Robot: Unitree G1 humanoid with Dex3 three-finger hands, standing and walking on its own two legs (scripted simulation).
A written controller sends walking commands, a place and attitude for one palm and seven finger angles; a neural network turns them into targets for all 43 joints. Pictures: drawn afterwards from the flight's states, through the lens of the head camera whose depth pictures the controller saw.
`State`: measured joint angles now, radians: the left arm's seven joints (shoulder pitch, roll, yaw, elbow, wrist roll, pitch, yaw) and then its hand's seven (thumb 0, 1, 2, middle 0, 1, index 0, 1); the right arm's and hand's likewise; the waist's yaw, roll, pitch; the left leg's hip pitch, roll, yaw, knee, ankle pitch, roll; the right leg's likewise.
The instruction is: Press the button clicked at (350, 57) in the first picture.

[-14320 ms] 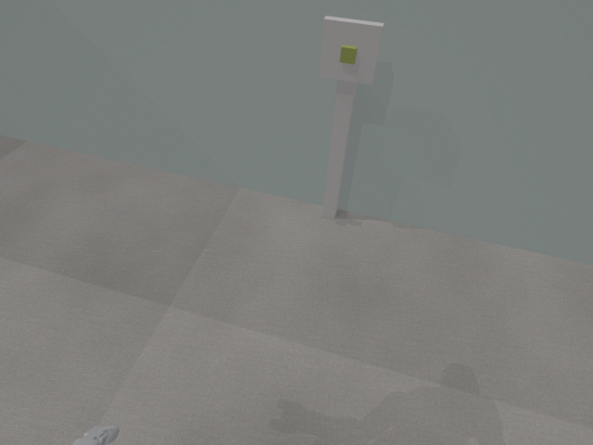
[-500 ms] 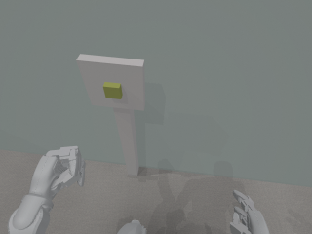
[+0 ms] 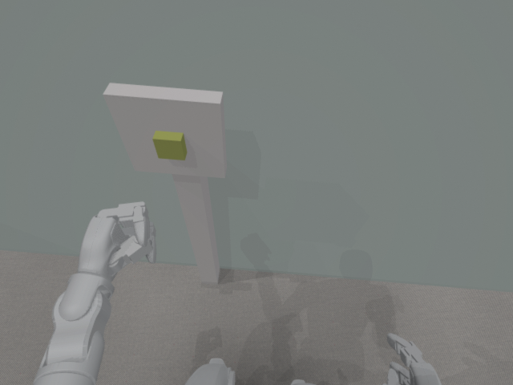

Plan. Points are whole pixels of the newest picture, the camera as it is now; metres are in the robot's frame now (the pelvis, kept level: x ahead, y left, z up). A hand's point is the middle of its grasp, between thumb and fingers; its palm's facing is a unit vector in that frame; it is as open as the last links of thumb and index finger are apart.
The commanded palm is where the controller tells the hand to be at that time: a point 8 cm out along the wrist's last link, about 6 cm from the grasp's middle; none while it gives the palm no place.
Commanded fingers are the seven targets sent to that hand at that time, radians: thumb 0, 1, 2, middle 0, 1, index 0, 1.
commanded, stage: aim a knuckle at the button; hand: left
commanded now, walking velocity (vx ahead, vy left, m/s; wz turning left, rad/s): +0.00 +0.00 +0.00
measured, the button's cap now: (171, 144) +0.49 +0.17 +0.08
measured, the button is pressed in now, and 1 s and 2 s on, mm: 0 0 1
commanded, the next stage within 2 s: press the button with the knuckle in 1.42 s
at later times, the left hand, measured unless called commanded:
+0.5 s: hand (176, 200) +0.39 +0.15 +0.05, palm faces -0.03 -1.00 -0.03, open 3.1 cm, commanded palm +0.37 +0.20 +0.05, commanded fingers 0.00 0.90 0.90 -1.30 -1.50 -1.30 -1.50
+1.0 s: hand (172, 203) +0.39 +0.16 +0.04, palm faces -0.03 -1.00 -0.01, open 3.1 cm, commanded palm +0.37 +0.20 +0.05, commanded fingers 0.00 0.90 0.90 -1.30 -1.50 -1.30 -1.50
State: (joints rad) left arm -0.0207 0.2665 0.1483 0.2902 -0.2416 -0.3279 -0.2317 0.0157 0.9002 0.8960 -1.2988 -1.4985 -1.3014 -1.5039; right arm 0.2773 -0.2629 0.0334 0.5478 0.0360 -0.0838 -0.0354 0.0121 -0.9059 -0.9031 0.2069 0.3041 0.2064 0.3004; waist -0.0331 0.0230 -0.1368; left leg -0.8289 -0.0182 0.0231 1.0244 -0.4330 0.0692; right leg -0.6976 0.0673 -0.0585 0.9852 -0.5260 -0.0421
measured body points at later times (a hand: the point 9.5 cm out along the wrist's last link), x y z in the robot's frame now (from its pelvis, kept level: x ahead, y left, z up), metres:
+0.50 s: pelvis -0.01 +0.00 -0.01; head +0.06 +0.01 +0.43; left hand +0.39 +0.20 +0.05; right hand +0.08 -0.26 -0.12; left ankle +0.04 +0.07 -0.67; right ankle -0.02 -0.10 -0.67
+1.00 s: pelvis -0.01 +0.00 -0.01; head +0.06 +0.01 +0.44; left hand +0.38 +0.21 +0.05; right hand +0.08 -0.26 -0.12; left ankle +0.04 +0.07 -0.67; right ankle -0.02 -0.10 -0.67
